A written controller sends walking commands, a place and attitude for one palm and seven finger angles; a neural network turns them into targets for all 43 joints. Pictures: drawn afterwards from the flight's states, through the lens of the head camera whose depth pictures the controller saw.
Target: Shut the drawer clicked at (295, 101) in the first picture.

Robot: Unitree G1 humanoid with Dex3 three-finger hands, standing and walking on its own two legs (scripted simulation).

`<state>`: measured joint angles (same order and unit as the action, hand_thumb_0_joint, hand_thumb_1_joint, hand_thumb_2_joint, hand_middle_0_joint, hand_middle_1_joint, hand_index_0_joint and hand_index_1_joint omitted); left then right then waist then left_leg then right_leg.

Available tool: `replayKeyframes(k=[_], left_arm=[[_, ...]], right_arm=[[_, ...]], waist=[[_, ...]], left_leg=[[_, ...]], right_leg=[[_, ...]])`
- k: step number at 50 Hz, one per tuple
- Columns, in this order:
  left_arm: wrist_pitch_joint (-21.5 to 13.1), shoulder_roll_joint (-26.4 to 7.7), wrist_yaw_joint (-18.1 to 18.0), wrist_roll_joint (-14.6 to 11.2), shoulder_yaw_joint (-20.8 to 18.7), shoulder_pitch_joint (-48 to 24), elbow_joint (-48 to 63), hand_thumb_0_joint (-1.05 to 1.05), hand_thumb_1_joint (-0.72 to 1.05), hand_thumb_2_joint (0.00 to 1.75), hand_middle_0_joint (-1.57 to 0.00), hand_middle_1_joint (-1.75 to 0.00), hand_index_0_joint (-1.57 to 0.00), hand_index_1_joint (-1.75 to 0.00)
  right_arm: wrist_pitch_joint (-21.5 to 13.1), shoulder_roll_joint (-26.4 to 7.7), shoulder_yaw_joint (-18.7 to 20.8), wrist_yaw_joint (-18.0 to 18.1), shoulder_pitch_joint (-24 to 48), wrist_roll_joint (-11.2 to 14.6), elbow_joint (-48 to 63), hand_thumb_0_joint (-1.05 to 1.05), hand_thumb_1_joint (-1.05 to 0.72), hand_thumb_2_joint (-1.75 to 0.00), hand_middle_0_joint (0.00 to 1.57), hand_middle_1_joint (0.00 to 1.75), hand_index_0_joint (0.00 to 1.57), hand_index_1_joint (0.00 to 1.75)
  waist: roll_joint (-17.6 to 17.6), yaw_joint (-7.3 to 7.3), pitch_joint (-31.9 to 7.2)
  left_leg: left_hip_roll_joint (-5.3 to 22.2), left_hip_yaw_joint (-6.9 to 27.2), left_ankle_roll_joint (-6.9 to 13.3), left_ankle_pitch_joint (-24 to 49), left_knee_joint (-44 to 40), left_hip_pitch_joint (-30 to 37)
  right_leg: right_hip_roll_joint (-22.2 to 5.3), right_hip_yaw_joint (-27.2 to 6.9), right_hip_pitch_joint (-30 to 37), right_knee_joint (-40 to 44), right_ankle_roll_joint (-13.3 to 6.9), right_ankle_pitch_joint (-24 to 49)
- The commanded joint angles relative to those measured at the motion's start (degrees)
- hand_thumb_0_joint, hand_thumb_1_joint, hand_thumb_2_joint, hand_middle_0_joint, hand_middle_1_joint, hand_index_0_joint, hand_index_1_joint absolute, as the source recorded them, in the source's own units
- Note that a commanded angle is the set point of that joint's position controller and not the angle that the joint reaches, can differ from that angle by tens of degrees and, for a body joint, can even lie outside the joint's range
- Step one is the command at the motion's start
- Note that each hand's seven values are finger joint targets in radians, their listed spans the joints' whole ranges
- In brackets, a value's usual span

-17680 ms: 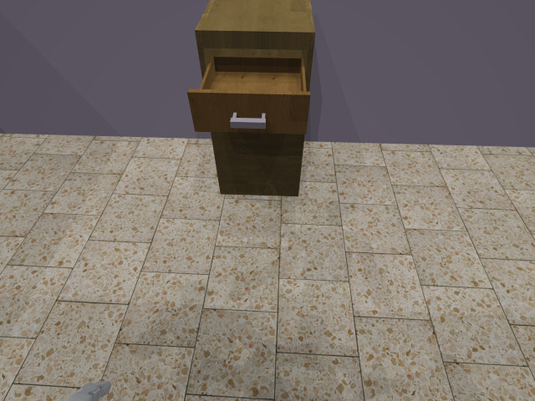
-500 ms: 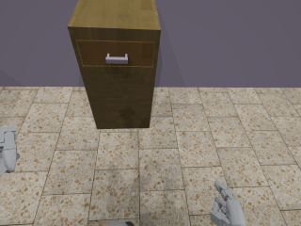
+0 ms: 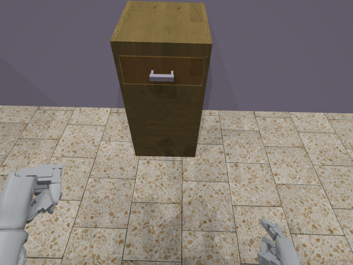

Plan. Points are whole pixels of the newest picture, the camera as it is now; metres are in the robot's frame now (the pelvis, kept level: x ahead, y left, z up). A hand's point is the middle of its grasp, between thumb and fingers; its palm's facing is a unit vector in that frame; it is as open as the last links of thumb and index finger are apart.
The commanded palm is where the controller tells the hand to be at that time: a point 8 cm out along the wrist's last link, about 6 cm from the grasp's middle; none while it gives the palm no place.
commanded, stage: let the arm hang, fingers relaxed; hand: left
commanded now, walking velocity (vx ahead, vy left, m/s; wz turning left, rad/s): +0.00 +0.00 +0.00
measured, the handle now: (162, 75) +0.86 +0.13 -0.08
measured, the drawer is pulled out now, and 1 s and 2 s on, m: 0.00 0.00 0.00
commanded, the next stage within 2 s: look to check the result in 1.04 s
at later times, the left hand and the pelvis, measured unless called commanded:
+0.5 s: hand out of the picture -0.10 +0.17 -0.16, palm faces +0.04 -0.98 -0.21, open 5.1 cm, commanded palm none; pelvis +0.00 -0.02 +0.00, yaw +1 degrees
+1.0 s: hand out of the picture +0.02 +0.12 -0.17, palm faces +0.04 -0.99 -0.16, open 7.3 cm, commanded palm none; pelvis +0.03 -0.04 +0.01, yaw +0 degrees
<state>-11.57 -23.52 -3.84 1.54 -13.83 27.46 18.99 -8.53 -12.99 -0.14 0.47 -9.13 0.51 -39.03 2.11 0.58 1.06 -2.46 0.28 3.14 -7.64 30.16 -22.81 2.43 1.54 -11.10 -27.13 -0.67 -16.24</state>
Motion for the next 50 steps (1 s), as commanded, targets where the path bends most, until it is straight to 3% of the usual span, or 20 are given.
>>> replayKeyframes(k=[1, 3, 6, 8, 10, 12, 15, 16, 21, 27, 34, 50], left_arm=[[10.18, 1.50, 3.45, 0.78, 7.82, -4.77, -29.42, 0.00, 0.90, 0.90, -1.24, -1.43, -1.24, -1.43], [11.06, 1.33, 3.32, 0.57, 8.32, -6.68, -35.00, 0.00, 0.90, 0.90, -1.16, -1.34, -1.16, -1.34], [12.25, 0.19, 3.29, 0.23, 8.96, -8.99, -45.92, 0.00, 0.90, 0.90, -1.04, -1.21, -1.04, -1.21], [12.63, 0.49, 3.26, 0.09, 9.59, -8.26, -53.02, 0.00, 0.90, 0.90, -0.96, -1.12, -0.96, -1.12], [12.47, 0.52, 3.31, -0.01, 10.20, -6.69, -59.09, 0.00, 0.90, 0.90, -0.88, -1.04, -0.88, -1.04], [12.38, 1.36, 3.41, -0.17, 10.83, -5.22, -64.05, 0.00, 0.90, 0.90, -0.80, -0.95, -0.80, -0.95], [11.84, 4.34, 3.27, -0.04, 10.85, -2.83, -69.87, 0.00, 0.90, 0.90, -0.68, -0.82, -0.68, -0.82], [11.64, 3.77, 3.20, -0.18, 11.05, -2.68, -71.18, 0.00, 0.90, 0.90, -0.64, -0.78, -0.64, -0.78], [11.05, 4.90, 2.89, -0.82, 12.53, -4.07, -76.77, 0.00, 0.90, 0.90, -0.44, -0.56, -0.44, -0.56], [11.11, 7.24, 2.25, -1.10, 13.32, -1.82, -81.60, 0.00, 0.90, 0.90, -0.20, -0.30, -0.20, -0.30], [10.93, 9.67, 1.56, -1.27, 13.44, -1.29, -83.12, 0.00, 0.90, 0.90, -0.20, -0.30, -0.20, -0.30], [10.68, 12.13, 0.95, -1.52, 12.72, -2.87, -82.82, 0.00, 0.90, 0.90, -0.20, -0.30, -0.20, -0.30]], right_arm=[[3.59, -10.85, 4.63, -0.84, -2.19, -0.10, -1.24, 0.00, -0.90, -0.90, 0.20, 0.30, 0.20, 0.30], [4.58, -12.04, 3.81, -0.36, -0.42, -0.90, -1.53, 0.00, -0.90, -0.90, 0.20, 0.30, 0.20, 0.30], [6.02, -12.80, 3.23, -0.06, 1.93, -1.97, -3.55, 0.00, -0.90, -0.90, 0.20, 0.30, 0.20, 0.30], [6.98, -11.85, 2.96, 0.06, 2.32, -2.30, -5.17, 0.00, -0.90, -0.90, 0.20, 0.30, 0.20, 0.30], [7.60, -10.59, 2.84, 0.10, 1.55, -2.15, -7.08, 0.00, -0.90, -0.90, 0.20, 0.30, 0.20, 0.30], [8.18, -9.19, 2.71, 0.34, -0.61, -1.97, -8.85, 0.00, -0.90, -0.90, 0.20, 0.30, 0.20, 0.30], [8.70, -6.63, 3.02, 0.78, -3.29, -1.89, -11.57, 0.00, -0.90, -0.90, 0.20, 0.30, 0.20, 0.30], [8.88, -6.60, 3.10, 0.89, -4.37, -1.64, -12.19, 0.00, -0.90, -0.90, 0.20, 0.30, 0.20, 0.30], [9.19, -5.54, 3.00, 1.22, -8.50, -1.14, -16.88, 0.00, -0.90, -0.90, 0.20, 0.30, 0.20, 0.30], [8.91, -3.76, 2.36, 1.57, -10.43, -1.04, -20.70, 0.00, -0.90, -0.90, 0.20, 0.30, 0.20, 0.30], [8.68, -0.62, 1.75, 1.70, -11.91, -1.22, -23.39, 0.00, -0.90, -0.90, 0.20, 0.30, 0.20, 0.30], [7.91, 2.61, 1.34, 2.45, -13.18, -1.34, -25.32, 0.00, -0.90, -0.90, 0.20, 0.30, 0.20, 0.30]], waist=[[-11.45, -1.75, -9.67], [-12.12, -0.97, -6.78], [-4.74, 0.27, -1.45], [2.59, 1.01, 0.92], [7.42, 1.19, 0.78], [6.76, 1.03, -0.20], [7.49, 0.15, -2.26], [5.33, -0.11, -2.39], [-0.37, -1.90, 0.85], [-2.97, -1.22, 4.61], [-4.30, -0.92, 5.23], [-0.22, -0.61, 3.86]], left_leg=[[7.99, 8.67, -0.23, 13.30, 5.02, 9.61], [9.73, 13.11, 2.13, 12.01, 0.43, 6.74], [11.04, 18.98, 3.44, -2.44, -10.06, 1.42], [9.76, 18.26, 3.02, -13.31, -14.35, -0.80], [7.93, 16.09, 2.09, -18.46, -15.45, 0.07], [7.13, 15.07, 1.34, -21.21, -16.09, 1.61], [5.40, 11.66, 0.36, -18.68, -13.77, 6.87], [5.38, 11.37, 0.32, -16.78, -12.48, 8.47], [5.67, 9.91, 0.13, -8.77, -8.23, 13.42], [6.63, 10.01, 0.61, -6.63, -9.95, 11.08], [6.25, 8.04, 0.42, -1.81, -9.30, 11.06], [6.44, 6.08, 0.25, 6.52, -7.18, 11.37]], right_leg=[[-7.62, -4.57, -6.64, -3.52, -3.06, 8.23], [-5.39, -3.73, -5.65, -4.44, -2.23, 1.57], [-4.26, -4.22, -3.32, -5.45, -1.80, -6.56], [-4.21, -4.90, -1.77, -3.73, -2.17, -7.19], [-4.39, -5.40, -0.97, -0.80, -2.73, -6.80], [-4.33, -5.27, -0.33, 1.36, -3.24, -7.61], [-5.54, -6.56, -2.22, 5.94, -4.25, -9.35], [-5.83, -6.97, -2.75, 7.44, -4.43, -9.42], [-7.62, -8.16, -8.34, 11.78, -4.86, -10.11], [-7.08, -6.55, -6.37, 11.01, -4.25, -6.71], [-7.11, -6.16, -4.58, 10.23, -3.70, -3.04], [-7.40, -6.21, 0.62, 9.00, -3.08, 7.25]])
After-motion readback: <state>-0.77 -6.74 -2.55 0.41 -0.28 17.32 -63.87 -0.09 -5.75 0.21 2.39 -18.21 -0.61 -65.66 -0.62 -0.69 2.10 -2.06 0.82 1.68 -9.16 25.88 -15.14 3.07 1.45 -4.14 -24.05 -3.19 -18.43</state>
